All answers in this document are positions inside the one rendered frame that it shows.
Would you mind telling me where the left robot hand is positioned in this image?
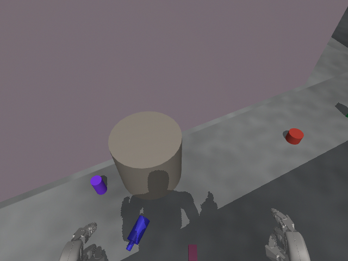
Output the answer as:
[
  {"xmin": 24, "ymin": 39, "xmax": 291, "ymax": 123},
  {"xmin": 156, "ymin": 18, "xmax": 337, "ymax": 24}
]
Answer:
[{"xmin": 59, "ymin": 222, "xmax": 105, "ymax": 261}]

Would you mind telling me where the right robot hand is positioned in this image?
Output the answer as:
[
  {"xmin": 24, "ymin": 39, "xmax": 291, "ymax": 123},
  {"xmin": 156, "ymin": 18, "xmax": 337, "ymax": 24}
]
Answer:
[{"xmin": 265, "ymin": 208, "xmax": 310, "ymax": 261}]

